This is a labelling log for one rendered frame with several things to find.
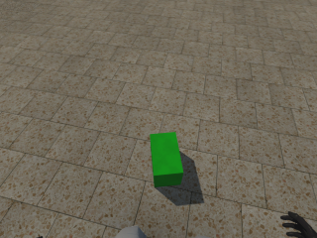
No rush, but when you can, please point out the robot right hand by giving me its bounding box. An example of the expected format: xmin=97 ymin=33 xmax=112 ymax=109
xmin=280 ymin=211 xmax=317 ymax=238

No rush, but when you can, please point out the robot left thigh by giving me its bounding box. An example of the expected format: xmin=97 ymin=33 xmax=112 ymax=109
xmin=115 ymin=226 xmax=147 ymax=238

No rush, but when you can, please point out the carton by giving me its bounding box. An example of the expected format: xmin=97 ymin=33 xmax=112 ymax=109
xmin=150 ymin=132 xmax=183 ymax=187

